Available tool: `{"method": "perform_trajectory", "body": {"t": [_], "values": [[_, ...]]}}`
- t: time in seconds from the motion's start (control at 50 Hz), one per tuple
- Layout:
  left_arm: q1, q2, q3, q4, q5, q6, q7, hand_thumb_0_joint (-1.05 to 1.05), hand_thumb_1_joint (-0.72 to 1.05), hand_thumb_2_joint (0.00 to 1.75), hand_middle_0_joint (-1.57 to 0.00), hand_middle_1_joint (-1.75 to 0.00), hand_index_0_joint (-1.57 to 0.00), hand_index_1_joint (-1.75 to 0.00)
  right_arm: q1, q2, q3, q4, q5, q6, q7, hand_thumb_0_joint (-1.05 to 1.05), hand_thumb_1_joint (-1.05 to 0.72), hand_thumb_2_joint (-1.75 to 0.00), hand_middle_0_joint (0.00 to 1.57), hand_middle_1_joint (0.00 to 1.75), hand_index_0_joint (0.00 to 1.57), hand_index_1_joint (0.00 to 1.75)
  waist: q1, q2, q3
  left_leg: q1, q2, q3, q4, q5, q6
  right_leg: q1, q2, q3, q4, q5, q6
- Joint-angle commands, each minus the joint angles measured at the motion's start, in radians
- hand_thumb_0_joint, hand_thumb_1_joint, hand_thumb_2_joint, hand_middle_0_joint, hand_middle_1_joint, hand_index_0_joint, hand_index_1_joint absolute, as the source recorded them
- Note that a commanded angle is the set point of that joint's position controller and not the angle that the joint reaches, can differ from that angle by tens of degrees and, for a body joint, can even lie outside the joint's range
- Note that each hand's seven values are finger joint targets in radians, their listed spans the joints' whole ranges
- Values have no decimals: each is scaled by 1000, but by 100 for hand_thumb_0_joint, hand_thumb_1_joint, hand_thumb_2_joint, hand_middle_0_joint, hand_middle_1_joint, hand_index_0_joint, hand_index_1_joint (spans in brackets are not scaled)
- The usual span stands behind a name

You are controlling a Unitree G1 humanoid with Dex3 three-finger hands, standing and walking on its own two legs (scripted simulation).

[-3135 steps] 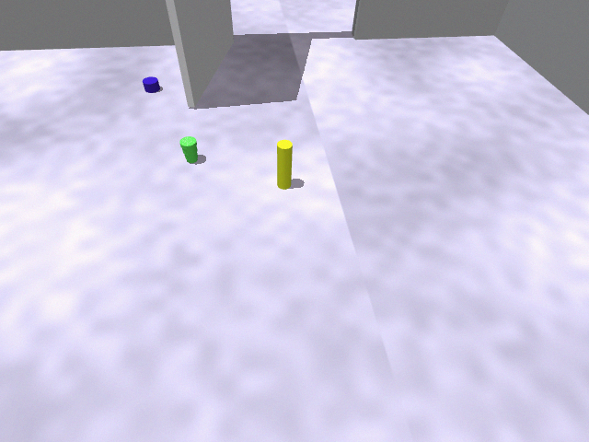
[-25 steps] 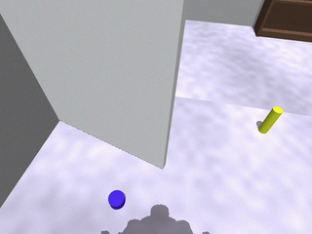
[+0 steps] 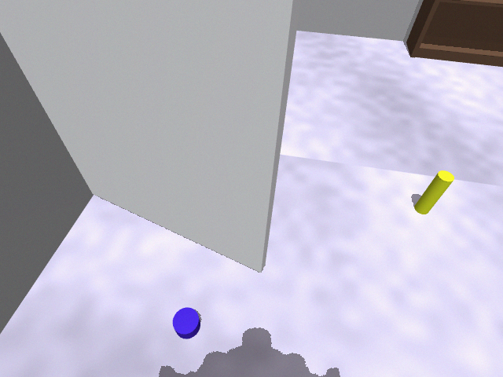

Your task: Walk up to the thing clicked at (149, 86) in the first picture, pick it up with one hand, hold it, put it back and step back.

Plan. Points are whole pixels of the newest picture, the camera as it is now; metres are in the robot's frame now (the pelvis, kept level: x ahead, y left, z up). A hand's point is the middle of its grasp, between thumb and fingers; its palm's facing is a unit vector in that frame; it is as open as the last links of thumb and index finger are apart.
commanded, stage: stand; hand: left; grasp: from above
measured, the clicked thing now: (186, 323) +0.43 +0.22 -0.75
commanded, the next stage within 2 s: step back in 0.64 s
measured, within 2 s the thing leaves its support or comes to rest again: neither
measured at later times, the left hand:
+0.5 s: hand out of the picture +0.08 +0.24 -0.16, palm faces -0.02 -0.94 -0.33, open 7.4 cm
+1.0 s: hand out of the picture +0.06 +0.26 -0.16, palm faces -0.07 -0.91 -0.42, open 7.4 cm
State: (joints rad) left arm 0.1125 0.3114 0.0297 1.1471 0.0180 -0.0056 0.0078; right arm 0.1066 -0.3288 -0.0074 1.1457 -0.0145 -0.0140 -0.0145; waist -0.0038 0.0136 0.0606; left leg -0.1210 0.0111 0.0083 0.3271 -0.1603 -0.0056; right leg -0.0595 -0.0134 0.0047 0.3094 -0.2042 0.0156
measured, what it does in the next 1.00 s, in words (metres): lifts its left foot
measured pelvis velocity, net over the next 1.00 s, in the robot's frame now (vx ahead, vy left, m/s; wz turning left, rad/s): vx -0.06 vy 0.00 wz -0.01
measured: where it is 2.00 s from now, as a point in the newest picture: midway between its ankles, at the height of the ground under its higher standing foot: outside the picture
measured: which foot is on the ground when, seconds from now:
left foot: down 0.00-0.88, up 0.90-1.00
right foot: down 0.00-1.00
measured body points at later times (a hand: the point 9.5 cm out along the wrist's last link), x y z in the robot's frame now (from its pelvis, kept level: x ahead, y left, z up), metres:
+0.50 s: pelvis +0.01 +0.00 +0.00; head +0.02 -0.01 +0.45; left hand +0.08 +0.29 -0.13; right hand +0.07 -0.30 -0.14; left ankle +0.01 +0.12 -0.75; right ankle -0.02 -0.13 -0.75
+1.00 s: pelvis -0.06 +0.00 -0.02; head +0.01 -0.02 +0.42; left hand +0.06 +0.31 -0.14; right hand +0.05 -0.34 -0.15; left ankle -0.07 +0.13 -0.69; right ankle -0.02 -0.13 -0.75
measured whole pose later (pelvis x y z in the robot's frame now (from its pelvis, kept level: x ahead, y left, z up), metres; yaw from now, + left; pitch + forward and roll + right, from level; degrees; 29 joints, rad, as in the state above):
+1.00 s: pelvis -0.06 +0.00 -0.02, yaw +0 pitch -2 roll +1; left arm 0.08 0.38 0.04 0.91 0.04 0.03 0.01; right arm 0.06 -0.42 -0.07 0.94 0.02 0.07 0.01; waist -0.01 0.00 0.19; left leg -0.45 -0.09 -0.09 1.08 -0.50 0.02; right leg -0.33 -0.03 0.02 0.64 -0.27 -0.02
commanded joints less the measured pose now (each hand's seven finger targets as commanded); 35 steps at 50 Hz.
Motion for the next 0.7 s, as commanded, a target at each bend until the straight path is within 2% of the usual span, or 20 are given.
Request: {"method": "perform_trajectory", "body": {"t": [0.0, 0.04, 0.16, 0.36, 0.38, 0.52, 0.6, 0.62, 0.64, 0.68], "values": [[-36, 206, 33, -55, -4, -20, 13, 0, 90, 90, -20, -30, -20, -30, -34, -193, -36, -55, 0, -19, -7, 0, -90, -90, 20, 30, 20, 30, 6, -12, -76, 45, 120, -103, -42, 147, 30, -35, -112, 76, -44, 138, -27], [-40, 207, 32, -57, -3, -21, 12, 0, 90, 90, -20, -30, -20, -30, -35, -197, -35, -56, -1, -19, -6, 0, -90, -90, 20, 30, 20, 30, 2, -9, -65, 30, 116, -99, -44, 121, 27, -37, -112, 80, -53, 127, -26], [-36, 215, 29, -59, -4, -23, 12, 0, 90, 90, -20, -30, -20, -30, -42, -198, -34, -58, -1, -17, -2, 0, -90, -90, 20, 30, 20, 30, 4, -18, -66, 39, 119, -104, -44, 129, 29, -41, -114, 76, -52, 124, -27], [-39, 227, 30, -68, -4, -27, 13, 0, 90, 90, -20, -30, -20, -30, -43, -203, -34, -63, -1, -17, -2, 0, -90, -90, 20, 30, 20, 30, -1, -17, -83, 46, 120, -95, -32, 151, 29, -28, -119, 81, -50, 181, -30], [-36, 225, 28, -65, -6, -26, 12, 0, 90, 90, -20, -30, -20, -30, -33, -203, -33, -59, 1, -17, -1, 0, -90, -90, 20, 30, 20, 30, 0, -14, -71, 40, 119, -99, -42, 141, 23, -32, -116, 78, -54, 152, -26], [-35, 226, 24, -71, -6, -28, 12, 0, 90, 90, -20, -30, -20, -30, -35, -214, -36, -60, 1, -18, -1, 0, -90, -90, 20, 30, 20, 30, 1, -14, -102, 59, 126, -95, -25, 205, 30, -7, -122, 77, -42, 217, -31], [-30, 226, 22, -71, -7, -26, 10, 0, 90, 90, -20, -30, -20, -30, -30, -212, -34, -56, 2, -18, -1, 0, -90, -90, 20, 30, 20, 30, -1, -11, -81, 50, 121, -90, -34, 171, 27, -20, -120, 79, -50, 196, -32], [-46, 311, 47, -106, -32, -13, 13, 0, 90, 90, -20, -30, -20, -30, -69, -287, -66, -86, 15, 2, 5, 0, -90, -90, 20, 30, 20, 30, -15, -15, 5, -19, 113, -105, 56, 329, 38, -110, -99, 79, 52, 365, -40], [-42, 298, 47, -123, -35, -7, 18, 0, 90, 90, -20, -30, -20, -30, -50, -282, -69, -100, 22, 9, 6, 0, -90, -90, 20, 30, 20, 30, -20, -3, -27, -16, 120, -98, 73, 378, 51, -105, -89, 58, 96, 368, -44], [-21, 273, 46, -156, -36, -3, 21, 0, 90, 90, -20, -30, -20, -30, -28, -281, -78, -122, 28, 17, 8, 0, -90, -90, 20, 30, 20, 30, -23, 20, -117, 8, 152, -111, 99, 477, 95, -95, -61, 29, 198, 328, -53]]}}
